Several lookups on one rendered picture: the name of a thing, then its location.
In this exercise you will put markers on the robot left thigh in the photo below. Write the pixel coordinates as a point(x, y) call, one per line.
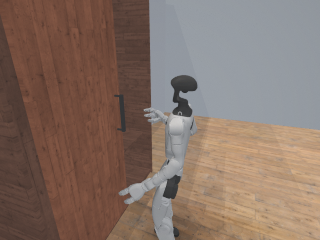
point(161, 200)

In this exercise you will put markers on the right robot foot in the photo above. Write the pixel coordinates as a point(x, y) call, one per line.
point(175, 231)

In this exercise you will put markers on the robot right hand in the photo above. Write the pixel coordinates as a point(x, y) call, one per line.
point(158, 116)

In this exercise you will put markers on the left robot forearm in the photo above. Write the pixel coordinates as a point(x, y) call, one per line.
point(167, 172)

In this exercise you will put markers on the robot left hand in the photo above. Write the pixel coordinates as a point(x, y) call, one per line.
point(136, 191)

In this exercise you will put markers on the handle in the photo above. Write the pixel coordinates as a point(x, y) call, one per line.
point(122, 112)

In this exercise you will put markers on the wardrobe door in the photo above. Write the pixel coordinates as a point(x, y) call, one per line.
point(19, 116)
point(64, 55)

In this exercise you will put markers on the right robot forearm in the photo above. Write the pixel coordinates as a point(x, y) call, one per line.
point(164, 119)

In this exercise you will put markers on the robot left upper arm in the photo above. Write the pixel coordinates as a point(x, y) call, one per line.
point(176, 130)

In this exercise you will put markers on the robot right upper arm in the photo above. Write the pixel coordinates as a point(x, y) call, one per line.
point(194, 127)

